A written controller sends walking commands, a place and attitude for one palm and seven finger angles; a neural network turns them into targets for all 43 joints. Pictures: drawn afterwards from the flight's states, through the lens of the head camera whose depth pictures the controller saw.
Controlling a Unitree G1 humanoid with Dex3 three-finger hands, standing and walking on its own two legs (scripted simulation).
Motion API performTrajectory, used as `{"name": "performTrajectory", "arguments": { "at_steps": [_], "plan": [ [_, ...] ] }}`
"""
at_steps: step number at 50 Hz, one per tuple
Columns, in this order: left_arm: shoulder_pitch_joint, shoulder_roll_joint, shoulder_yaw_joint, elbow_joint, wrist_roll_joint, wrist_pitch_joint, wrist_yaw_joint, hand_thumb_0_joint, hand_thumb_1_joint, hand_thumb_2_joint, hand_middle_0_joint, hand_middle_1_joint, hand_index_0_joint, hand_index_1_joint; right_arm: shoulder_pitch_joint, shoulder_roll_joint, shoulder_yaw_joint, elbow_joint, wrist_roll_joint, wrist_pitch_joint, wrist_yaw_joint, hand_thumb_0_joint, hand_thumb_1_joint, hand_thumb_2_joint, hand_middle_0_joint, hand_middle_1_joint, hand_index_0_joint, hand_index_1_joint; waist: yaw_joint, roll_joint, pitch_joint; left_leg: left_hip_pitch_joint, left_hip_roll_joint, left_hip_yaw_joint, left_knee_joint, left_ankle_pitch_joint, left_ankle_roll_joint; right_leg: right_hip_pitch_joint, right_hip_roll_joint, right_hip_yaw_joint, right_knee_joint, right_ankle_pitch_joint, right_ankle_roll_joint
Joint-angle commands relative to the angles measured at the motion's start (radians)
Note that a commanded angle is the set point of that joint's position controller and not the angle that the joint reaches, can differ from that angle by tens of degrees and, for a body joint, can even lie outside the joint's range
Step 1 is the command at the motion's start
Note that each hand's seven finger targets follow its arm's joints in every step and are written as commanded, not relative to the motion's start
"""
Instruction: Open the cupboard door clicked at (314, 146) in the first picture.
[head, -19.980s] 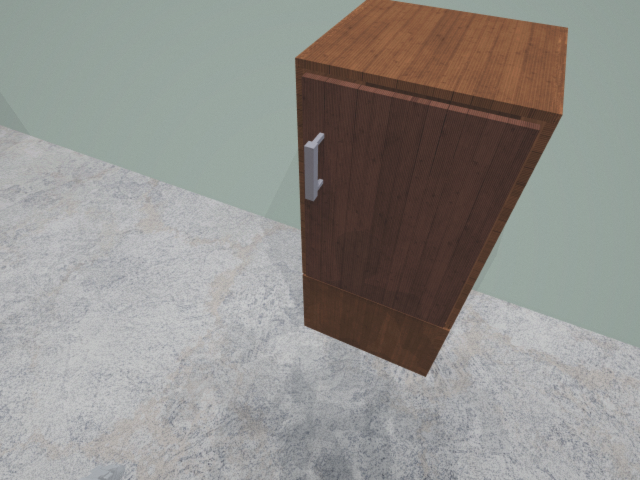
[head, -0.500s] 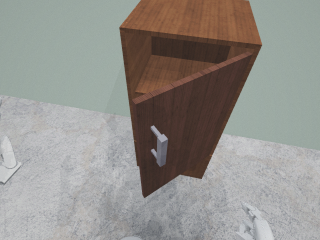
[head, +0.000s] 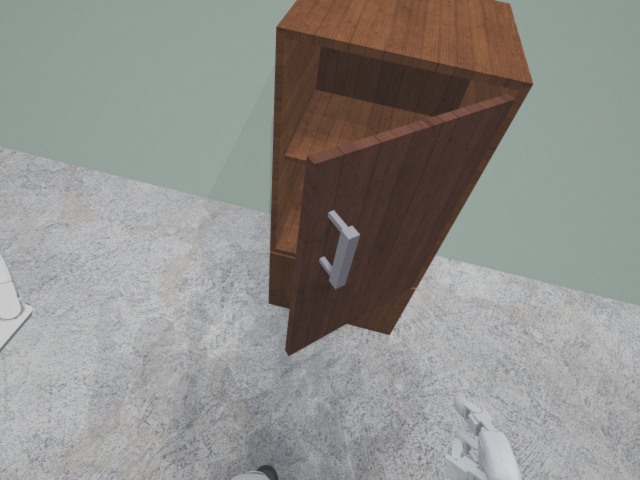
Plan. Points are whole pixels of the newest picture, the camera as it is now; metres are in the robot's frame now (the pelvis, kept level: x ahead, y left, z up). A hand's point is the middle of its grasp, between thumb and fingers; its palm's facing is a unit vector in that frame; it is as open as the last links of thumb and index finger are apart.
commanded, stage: stop stepping back and stand still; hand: left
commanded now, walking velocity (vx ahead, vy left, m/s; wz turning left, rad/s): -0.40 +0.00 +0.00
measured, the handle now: (336, 250) +0.45 +0.02 -0.01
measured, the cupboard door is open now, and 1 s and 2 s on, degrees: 46 46 46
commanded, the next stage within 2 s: let the arm hang, fingers relaxed in 1.62 s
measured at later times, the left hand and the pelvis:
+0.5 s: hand (50, 424) +0.13 +0.22 +0.17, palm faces +0.38 -0.83 -0.41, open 7.5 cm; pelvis -0.11 -0.03 -0.01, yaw -4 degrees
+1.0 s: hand (11, 478) +0.09 +0.23 +0.17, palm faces +0.36 -0.81 -0.47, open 7.4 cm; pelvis -0.12 -0.01 +0.00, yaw -4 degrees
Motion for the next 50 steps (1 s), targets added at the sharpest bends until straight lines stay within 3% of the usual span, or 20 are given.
{"name": "performTrajectory", "arguments": {
  "at_steps": [1, 4, 6, 9, 10, 12, 15, 19, 22, 24, 25, 26, 29, 34, 36, 38, 40, 42, 47, 50],
  "plan": [
    [-0.061, 0.177, 0.063, -0.211, -0.008, -0.061, -0.009, 0.0, 0.9, 0.9, -0.2, -0.3, -0.2, -0.3, -0.048, -0.182, -0.054, -0.115, -0.007, -0.06, -0.019, 0.0, -0.9, -0.9, 0.2, 0.3, 0.2, 0.3, -0.043, 0.285, -0.207, 0.327, 0.167, -0.201, -0.341, -0.343, -0.003, -0.005, 0.04, -0.075, -0.226, -0.06, -0.019],
    [-0.007, 0.204, 0.101, -0.205, -0.038, -0.071, -0.024, 0.0, 0.9, 0.9, -0.2, -0.3, -0.2, -0.3, -0.048, -0.166, -0.045, -0.125, -0.02, -0.039, -0.011, 0.0, -0.9, -0.9, 0.2, 0.3, 0.2, 0.3, -0.031, 0.295, -0.257, 0.344, 0.161, -0.146, -0.331, -0.23, -0.054, 0.107, 0.03, -0.096, -0.505, -0.037, -0.053],
    [0.089, 0.256, 0.152, -0.207, -0.046, -0.071, -0.039, 0.0, 0.9, 0.9, -0.2, -0.3, -0.2, -0.3, -0.033, -0.163, -0.039, -0.151, -0.012, -0.018, -0.003, 0.0, -0.9, -0.9, 0.2, 0.3, 0.2, 0.3, -0.022, 0.254, -0.27, 0.362, 0.059, -0.029, -0.218, -0.172, -0.108, 0.183, 0.011, -0.108, -0.759, 0.115, -0.075],
    [0.099, 0.333, 0.224, -0.238, -0.055, -0.075, -0.031, 0.0, 0.9, 0.9, -0.2, -0.3, -0.2, -0.3, -0.075, -0.155, -0.013, -0.182, -0.001, 0.01, -0.006, 0.0, -0.9, -0.9, 0.2, 0.3, 0.2, 0.3, -0.023, -0.044, -0.175, 0.34, -0.051, 0.028, 0.301, -0.228, -0.104, -0.103, -0.321, 0.125, -0.875, 0.221, -0.159],
    [0.064, 0.265, 0.153, -0.215, -0.052, -0.057, -0.035, 0.0, 0.9, 0.9, -0.2, -0.3, -0.2, -0.3, -0.063, -0.157, -0.019, -0.183, 0.015, 0.002, -0.015, 0.0, -0.9, -0.9, 0.2, 0.3, 0.2, 0.3, -0.028, -0.14, -0.138, 0.242, -0.077, -0.026, 0.422, -0.242, -0.099, -0.101, -0.333, 0.134, -0.807, 0.241, -0.192],
    [0.073, 0.25, 0.165, -0.163, -0.043, -0.024, -0.025, 0.0, 0.9, 0.9, -0.2, -0.3, -0.2, -0.3, -0.064, -0.158, -0.013, -0.182, 0.03, -0.003, -0.03, 0.0, -0.9, -0.9, 0.2, 0.3, 0.2, 0.3, -0.044, -0.122, -0.075, 0.102, -0.039, -0.046, 0.368, -0.218, -0.078, 0.03, -0.295, 0.095, -0.703, 0.437, -0.178],
    [-0.052, 0.205, 0.105, -0.043, -0.028, -0.004, -0.021, 0.0, 0.9, 0.9, -0.2, -0.3, -0.2, -0.3, -0.044, -0.191, -0.018, -0.153, 0.04, -0.018, -0.056, 0.0, -0.9, -0.9, 0.2, 0.3, 0.2, 0.3, -0.068, 0.028, -0.014, 0.32, -0.03, -0.061, 0.059, -0.096, -0.043, -0.038, -0.158, -0.014, -0.579, 0.35, -0.05],
    [-0.127, 0.2, 0.071, -0.064, -0.01, -0.022, -0.017, 0.0, 0.9, 0.9, -0.2, -0.3, -0.2, -0.3, -0.045, -0.198, -0.022, -0.156, 0.02, -0.048, -0.071, 0.0, -0.9, -0.9, 0.2, 0.3, 0.2, 0.3, -0.055, 0.238, -0.017, 0.171, 0.135, -0.44, -0.331, -0.605, 0.005, 0.052, -0.012, -0.051, -0.356, 0.003, -0.025],
    [-0.004, 0.202, 0.089, -0.114, -0.003, -0.026, -0.015, 0.0, 0.9, 0.9, -0.2, -0.3, -0.2, -0.3, -0.062, -0.186, -0.026, -0.165, 0.012, -0.052, -0.061, 0.0, -0.9, -0.9, 0.2, 0.3, 0.2, 0.3, -0.022, 0.226, -0.048, -0.022, 0.076, -0.271, -0.31, -0.613, -0.029, 0.279, -0.013, -0.067, -0.519, 0.003, -0.053],
    [0.094, 0.209, 0.104, -0.127, 0.003, -0.023, -0.024, 0.0, 0.9, 0.9, -0.2, -0.3, -0.2, -0.3, -0.054, -0.171, -0.036, -0.181, 0.014, -0.034, -0.043, 0.0, -0.9, -0.9, 0.2, 0.3, 0.2, 0.3, -0.021, 0.039, -0.06, -0.022, -0.071, -0.063, 0.071, -0.428, -0.074, 0.203, -0.149, 0.125, -0.753, -0.104, -0.103],
    [0.096, 0.223, 0.114, -0.153, -0.001, -0.024, -0.023, 0.0, 0.9, 0.9, -0.2, -0.3, -0.2, -0.3, -0.05, -0.177, -0.049, -0.17, 0.016, -0.021, -0.035, 0.0, -0.9, -0.9, 0.2, 0.3, 0.2, 0.3, -0.022, -0.177, -0.013, -0.025, -0.11, -0.044, 0.404, -0.314, -0.087, 0.021, -0.338, 0.409, -0.906, -0.256, -0.186],
    [0.065, 0.244, 0.153, -0.144, -0.004, -0.024, -0.012, 0.0, 0.9, 0.9, -0.2, -0.3, -0.2, -0.3, -0.037, -0.2, -0.054, -0.152, 0.012, -0.015, -0.031, 0.0, -0.9, -0.9, 0.2, 0.3, 0.2, 0.3, -0.028, -0.205, 0.036, -0.132, -0.1, -0.069, 0.582, -0.3, -0.091, -0.023, -0.409, 0.476, -0.938, -0.186, -0.24],
    [-0.03, 0.211, 0.116, -0.015, 0.015, -0.065, -0.009, 0.0, 0.9, 0.9, -0.2, -0.3, -0.2, -0.3, 0.002, -0.176, -0.033, -0.124, 0.016, -0.038, -0.039, 0.0, -0.9, -0.9, 0.2, 0.3, 0.2, 0.3, -0.061, -0.033, 0.051, -0.167, -0.021, -0.058, 0.489, -0.261, -0.076, 0.111, -0.328, 0.238, -0.779, 0.237, -0.19],
    [-0.097, 0.168, 0.058, 0.047, 0.017, -0.068, -0.004, 0.0, 0.9, 0.9, -0.2, -0.3, -0.2, -0.3, -0.021, -0.173, -0.036, -0.128, 0.018, -0.074, -0.059, 0.0, -0.9, -0.9, 0.2, 0.3, 0.2, 0.3, -0.029, -0.093, -0.009, 0.166, -0.075, 0.058, 0.077, -0.187, -0.031, 0.145, -0.262, 0.142, -0.648, 0.53, -0.112],
    [-0.065, 0.157, 0.047, 0.01, 0.005, -0.064, -0.009, 0.0, 0.9, 0.9, -0.2, -0.3, -0.2, -0.3, -0.025, -0.201, -0.055, -0.139, 0.025, -0.072, -0.057, 0.0, -0.9, -0.9, 0.2, 0.3, 0.2, 0.3, -0.03, -0.047, -0.061, 0.339, -0.026, -0.013, -0.011, 0.002, -0.001, 0.118, -0.191, 0.079, -0.519, 0.648, -0.029],
    [-0.073, 0.173, 0.057, -0.07, 0.006, -0.07, -0.012, 0.0, 0.9, 0.9, -0.2, -0.3, -0.2, -0.3, -0.019, -0.218, -0.059, -0.162, 0.036, -0.061, -0.048, 0.0, -0.9, -0.9, 0.2, 0.3, 0.2, 0.3, -0.032, 0.04, -0.136, 0.462, 0.072, -0.116, 0.049, 0.293, 0.045, 0.041, -0.107, 0.034, -0.414, 0.612, 0.029],
    [-0.041, 0.185, 0.076, -0.1, 0.013, -0.062, -0.018, 0.0, 0.9, 0.9, -0.2, -0.3, -0.2, -0.3, -0.013, -0.186, -0.042, -0.162, 0.026, -0.056, -0.039, 0.0, -0.9, -0.9, 0.2, 0.3, 0.2, 0.3, -0.037, 0.142, -0.131, 0.405, 0.109, -0.181, 0.005, 0.411, 0.066, 0.032, -0.066, -0.032, -0.369, 0.318, 0.012],
    [-0.04, 0.182, 0.086, -0.11, 0.013, -0.062, -0.019, 0.0, 0.9, 0.9, -0.2, -0.3, -0.2, -0.3, -0.034, -0.185, -0.038, -0.159, 0.023, -0.067, -0.037, 0.0, -0.9, -0.9, 0.2, 0.3, 0.2, 0.3, -0.028, 0.161, -0.052, 0.244, 0.139, -0.186, -0.062, 0.142, 0.056, 0.091, -0.07, -0.028, -0.455, 0.136, 0.0],
    [0.029, 0.171, 0.098, -0.055, -0.001, -0.055, -0.017, 0.0, 0.9, 0.9, -0.2, -0.3, -0.2, -0.3, -0.029, -0.172, -0.037, -0.17, 0.029, -0.044, -0.03, 0.0, -0.9, -0.9, 0.2, 0.3, 0.2, 0.3, -0.05, -0.046, -0.099, 0.238, -0.028, -0.023, 0.132, -0.016, -0.054, 0.127, -0.187, 0.152, -0.654, 0.599, -0.061],
    [0.01, 0.168, 0.091, -0.039, -0.005, -0.044, -0.02, 0.0, 0.9, 0.9, -0.2, -0.3, -0.2, -0.3, -0.04, -0.169, -0.029, -0.179, 0.023, -0.031, -0.038, 0.0, -0.9, -0.9, 0.2, 0.3, 0.2, 0.3, -0.044, 0.006, -0.087, 0.296, -0.02, -0.027, 0.056, 0.001, -0.051, 0.091, -0.154, 0.11, -0.656, 0.549, -0.043]
  ]
}}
